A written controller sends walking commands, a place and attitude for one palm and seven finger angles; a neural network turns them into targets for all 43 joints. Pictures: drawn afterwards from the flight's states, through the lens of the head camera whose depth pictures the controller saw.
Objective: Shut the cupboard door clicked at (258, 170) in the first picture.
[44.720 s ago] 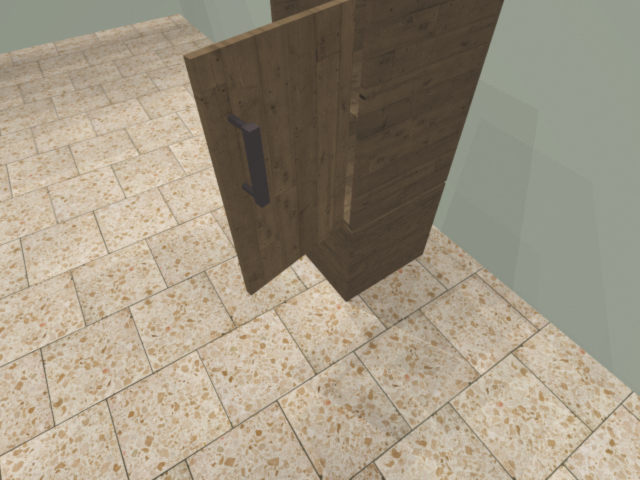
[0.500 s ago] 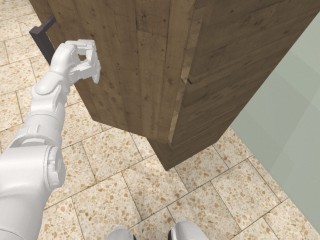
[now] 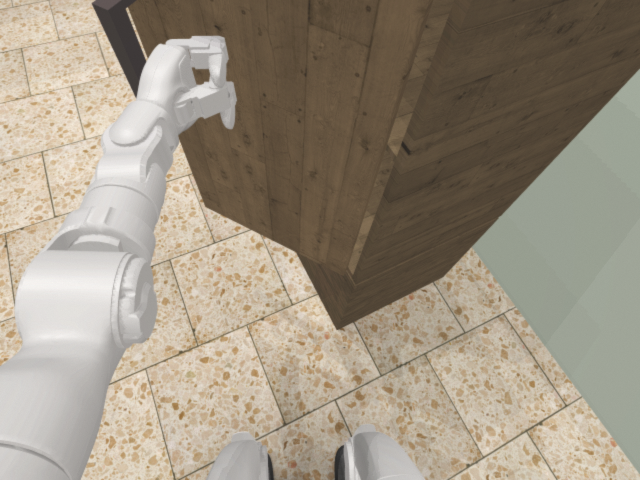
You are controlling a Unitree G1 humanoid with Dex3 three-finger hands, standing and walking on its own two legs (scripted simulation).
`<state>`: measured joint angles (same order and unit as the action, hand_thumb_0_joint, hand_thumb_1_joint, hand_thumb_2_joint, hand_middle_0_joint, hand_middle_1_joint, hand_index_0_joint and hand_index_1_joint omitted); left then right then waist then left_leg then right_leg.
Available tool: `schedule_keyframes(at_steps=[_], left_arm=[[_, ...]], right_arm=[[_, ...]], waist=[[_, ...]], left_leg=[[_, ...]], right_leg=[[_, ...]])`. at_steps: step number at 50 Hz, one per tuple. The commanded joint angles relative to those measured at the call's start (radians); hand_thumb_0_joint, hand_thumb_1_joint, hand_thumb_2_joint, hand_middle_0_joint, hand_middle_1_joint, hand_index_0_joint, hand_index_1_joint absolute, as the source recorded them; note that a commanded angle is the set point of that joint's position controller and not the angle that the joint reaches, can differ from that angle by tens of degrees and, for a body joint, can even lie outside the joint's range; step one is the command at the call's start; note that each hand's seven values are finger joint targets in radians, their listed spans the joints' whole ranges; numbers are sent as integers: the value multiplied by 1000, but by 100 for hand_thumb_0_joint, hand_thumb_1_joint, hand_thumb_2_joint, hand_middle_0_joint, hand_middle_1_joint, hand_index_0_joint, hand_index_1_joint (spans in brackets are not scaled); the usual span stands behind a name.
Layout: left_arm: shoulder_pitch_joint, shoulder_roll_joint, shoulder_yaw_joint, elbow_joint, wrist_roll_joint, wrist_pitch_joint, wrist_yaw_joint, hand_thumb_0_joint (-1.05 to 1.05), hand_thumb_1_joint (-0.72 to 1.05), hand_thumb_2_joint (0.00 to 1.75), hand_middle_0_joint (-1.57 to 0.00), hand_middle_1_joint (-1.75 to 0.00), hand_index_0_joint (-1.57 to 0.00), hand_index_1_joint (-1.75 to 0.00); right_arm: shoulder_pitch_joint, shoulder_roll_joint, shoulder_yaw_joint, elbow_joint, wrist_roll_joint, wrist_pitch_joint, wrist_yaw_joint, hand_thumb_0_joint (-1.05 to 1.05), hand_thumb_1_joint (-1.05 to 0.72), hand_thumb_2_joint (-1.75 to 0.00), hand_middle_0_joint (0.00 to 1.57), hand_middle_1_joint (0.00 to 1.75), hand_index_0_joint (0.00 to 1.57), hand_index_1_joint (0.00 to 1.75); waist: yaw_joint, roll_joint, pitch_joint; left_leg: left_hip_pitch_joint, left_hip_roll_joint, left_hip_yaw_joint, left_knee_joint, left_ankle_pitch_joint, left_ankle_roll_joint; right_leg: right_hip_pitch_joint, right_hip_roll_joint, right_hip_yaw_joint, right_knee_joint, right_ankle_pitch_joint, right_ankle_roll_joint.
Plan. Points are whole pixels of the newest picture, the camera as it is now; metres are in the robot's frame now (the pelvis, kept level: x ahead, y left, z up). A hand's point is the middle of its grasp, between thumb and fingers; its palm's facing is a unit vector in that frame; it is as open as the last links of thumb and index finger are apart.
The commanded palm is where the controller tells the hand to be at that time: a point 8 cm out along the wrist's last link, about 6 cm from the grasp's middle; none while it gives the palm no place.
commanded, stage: pull the fist back off the door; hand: left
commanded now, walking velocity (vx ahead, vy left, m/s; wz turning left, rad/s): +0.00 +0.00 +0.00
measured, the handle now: (148, 59) +0.60 +0.16 +0.12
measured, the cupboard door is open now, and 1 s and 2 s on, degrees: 36 32 32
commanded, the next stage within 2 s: draw the hand back to the body in 0.80 s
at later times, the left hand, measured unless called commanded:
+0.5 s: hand (242, 100) +0.51 +0.05 +0.13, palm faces +0.04 -1.00 +0.01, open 3.1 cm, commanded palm +0.47 +0.09 +0.12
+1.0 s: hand (237, 136) +0.46 +0.05 +0.13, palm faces +0.02 -1.00 +0.00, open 3.1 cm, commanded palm +0.41 +0.11 +0.13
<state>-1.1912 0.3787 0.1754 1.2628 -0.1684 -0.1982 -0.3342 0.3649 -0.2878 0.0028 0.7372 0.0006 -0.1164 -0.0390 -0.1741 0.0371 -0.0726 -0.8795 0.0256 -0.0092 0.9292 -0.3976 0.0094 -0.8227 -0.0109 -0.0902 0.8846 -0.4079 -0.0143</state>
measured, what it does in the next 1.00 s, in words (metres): stands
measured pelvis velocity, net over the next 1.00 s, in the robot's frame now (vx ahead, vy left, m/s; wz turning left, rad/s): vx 0.01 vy -0.01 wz -0.04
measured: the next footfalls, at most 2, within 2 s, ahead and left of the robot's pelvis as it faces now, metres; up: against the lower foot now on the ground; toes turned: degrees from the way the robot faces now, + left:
none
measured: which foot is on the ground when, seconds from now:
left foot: down 0.00-1.00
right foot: down 0.00-1.00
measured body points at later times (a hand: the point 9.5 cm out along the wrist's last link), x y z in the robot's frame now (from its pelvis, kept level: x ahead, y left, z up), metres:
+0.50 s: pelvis +0.01 -0.01 +0.02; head +0.09 -0.03 +0.46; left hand +0.51 +0.10 +0.13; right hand -0.02 -0.26 -0.11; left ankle +0.02 +0.11 -0.68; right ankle +0.00 -0.11 -0.68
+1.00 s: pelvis +0.01 -0.01 +0.02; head +0.05 -0.03 +0.47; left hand +0.46 +0.10 +0.13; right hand +0.10 -0.26 -0.10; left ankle +0.02 +0.11 -0.68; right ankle +0.00 -0.11 -0.68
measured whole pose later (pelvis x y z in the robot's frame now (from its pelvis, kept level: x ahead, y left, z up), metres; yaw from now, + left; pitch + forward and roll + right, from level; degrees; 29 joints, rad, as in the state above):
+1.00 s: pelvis +0.01 -0.01 +0.02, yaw -2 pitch +11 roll +0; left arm -0.73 0.11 0.15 0.94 -0.08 -0.30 0.12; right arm 0.28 -0.22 0.00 0.64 0.01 -0.02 0.02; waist -0.08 0.03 -0.10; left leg -0.58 0.03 0.05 0.76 -0.36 0.00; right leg -0.58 0.00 -0.03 0.77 -0.38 -0.02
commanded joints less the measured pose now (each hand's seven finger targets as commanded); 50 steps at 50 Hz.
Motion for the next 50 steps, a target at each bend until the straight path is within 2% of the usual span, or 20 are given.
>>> schedule_keyframes(at_steps=[1, 3, 5, 7, 10, 12, 14, 16, 18, 23, 25, 27, 30, 32, 37, 39, 43, 46, 49, 50], left_arm=[[-573, -32, 86, -248, -3, -74, 333, 0, 90, 90, -130, -150, -130, -150], [-572, -43, 99, -329, 51, -141, 468, 0, 90, 90, -130, -150, -130, -150], [-505, -50, 84, -349, 145, -218, 568, 0, 90, 90, -130, -150, -130, -150], [-461, -28, 61, -314, 227, -254, 591, 0, 90, 90, -130, -150, -130, -150], [-435, 43, 69, -240, 273, -242, 559, 0, 90, 90, -130, -150, -130, -150], [-411, 82, 108, -228, 238, -211, 529, 0, 90, 90, -130, -150, -130, -150], [-361, 96, 147, -234, 182, -193, 502, 0, 90, 90, -130, -150, -130, -150], [-347, 64, 144, -258, 132, -195, 478, 0, 90, 90, -130, -150, -130, -150], [-269, 33, 142, -316, 107, -224, 462, 0, 90, 90, -130, -150, -130, -150], [-68, 1, 114, -342, 135, -268, 441, 0, 90, 90, -130, -150, -130, -150], [19, -37, 79, -370, 138, -256, 431, 0, 90, 90, -130, -150, -130, -150], [39, -117, 13, -448, 126, -239, 422, 0, 90, 90, -130, -150, -130, -150], [50, -146, -15, -595, 80, -229, 424, 0, 90, 90, -130, -150, -130, -150], [0, -176, -51, -656, 64, -234, 431, 0, 90, 90, -130, -150, -130, -150], [-26, -152, -69, -738, 100, -265, 468, 0, 90, 90, -130, -150, -130, -150], [-49, -156, -80, -671, 117, -253, 477, 0, 90, 90, -130, -150, -130, -150], [-1, -139, -45, -498, 116, -191, 477, 0, 90, 90, -130, -150, -130, -150], [45, -162, -33, -465, 84, -164, 460, 0, 90, 90, -130, -150, -130, -150], [201, -92, 50, -588, 60, -180, 439, 0, 90, 90, -130, -150, -130, -150], [254, -103, 40, -647, 57, -187, 428, 0, 90, 90, -130, -150, -130, -150]], right_arm=[[222, -127, -56, -44, -31, -14, 56, 0, -90, -90, 20, 30, 20, 30], [224, -119, -60, -54, -57, -10, 89, 0, -90, -90, 20, 30, 20, 30], [228, -110, -63, -57, -80, -6, 117, 0, -90, -90, 20, 30, 20, 30], [237, -117, -68, -60, -86, 15, 135, 0, -90, -90, 20, 30, 20, 30], [241, -134, -70, -80, -72, 53, 132, 0, -90, -90, 20, 30, 20, 30], [229, -136, -69, -105, -56, 72, 119, 0, -90, -90, 20, 30, 20, 30], [219, -133, -64, -125, -42, 83, 103, 0, -90, -90, 20, 30, 20, 30], [205, -124, -60, -129, -36, 82, 94, 0, -90, -90, 20, 30, 20, 30], [191, -113, -62, -143, -32, 78, 92, 0, -90, -90, 20, 30, 20, 30], [184, -102, -72, -143, -29, 84, 96, 0, -90, -90, 20, 30, 20, 30], [168, -97, -72, -157, -20, 93, 97, 0, -90, -90, 20, 30, 20, 30], [144, -87, -77, -168, -12, 96, 99, 0, -90, -90, 20, 30, 20, 30], [109, -89, -82, -182, 0, 92, 87, 0, -90, -90, 20, 30, 20, 30], [80, -83, -80, -177, 5, 82, 75, 0, -90, -90, 20, 30, 20, 30], [32, -76, -72, -155, 3, 63, 56, 0, -90, -90, 20, 30, 20, 30], [30, -74, -68, -139, 1, 62, 52, 0, -90, -90, 20, 30, 20, 30], [2, -77, -54, -140, 5, 73, 49, 0, -90, -90, 20, 30, 20, 30], [-4, -79, -52, -162, 7, 76, 50, 0, -90, -90, 20, 30, 20, 30], [-8, -83, -55, -205, 6, 76, 54, 0, -90, -90, 20, 30, 20, 30], [-20, -76, -53, -222, 10, 75, 56, 0, -90, -90, 20, 30, 20, 30]], waist=[[-82, 62, -539], [-58, 95, -602], [-42, 107, -614], [-49, 77, -577], [-55, 15, -512], [-40, -37, -501], [-11, -42, -503], [-10, -85, -475], [19, -80, -481], [46, -105, -407], [65, -61, -397], [66, -14, -396], [67, -36, -408], [49, -53, -373], [46, -31, -368], [32, -53, -318], [47, -79, -289], [68, -105, -338], [140, -92, -454], [153, -80, -464]], left_leg=[[493, -2, -81, -68, 384, 2], [503, -7, -70, -46, 431, -5], [510, -5, -62, -23, 476, -10], [471, -6, -49, -31, 425, -5], [397, -19, -25, -69, 313, 8], [354, -29, -4, -100, 246, 16], [354, -33, 11, -130, 231, 15], [349, -33, 22, -146, 232, 19], [365, -36, 35, -154, 263, 19], [345, -43, 60, -165, 265, 26], [371, -46, 70, -179, 283, 24], [434, -43, 69, -184, 310, 21], [488, -39, 64, -195, 322, 22], [497, -39, 62, -203, 277, 24], [532, -34, 45, -205, 272, 22], [516, -35, 41, -211, 231, 22], [461, -42, 38, -229, 182, 15], [465, -41, 42, -232, 229, 12], [508, -40, 52, -236, 358, 10], [516, -39, 61, -237, 386, 11]], right_leg=[[31, 50, 25, -95, 281, 11], [44, 51, 24, -71, 313, 11], [24, 57, 20, -45, 331, 8], [41, 55, 26, -46, 322, 5], [124, 55, 47, -82, 318, 4], [208, 55, 64, -120, 315, 7], [280, 57, 72, -144, 330, 6], [319, 61, 75, -167, 357, 10], [360, 63, 76, -169, 406, 7], [389, 55, 84, -182, 453, 11], [402, 50, 82, -187, 472, 7], [379, 51, 72, -195, 477, 3], [400, 55, 69, -214, 481, 6], [390, 53, 73, -233, 442, 11], [369, 43, 71, -211, 426, 10], [338, 39, 70, -219, 378, 14], [348, 32, 72, -229, 331, 9], [385, 33, 68, -220, 381, 6], [504, 35, 67, -193, 512, -4], [525, 34, 71, -192, 552, -3]])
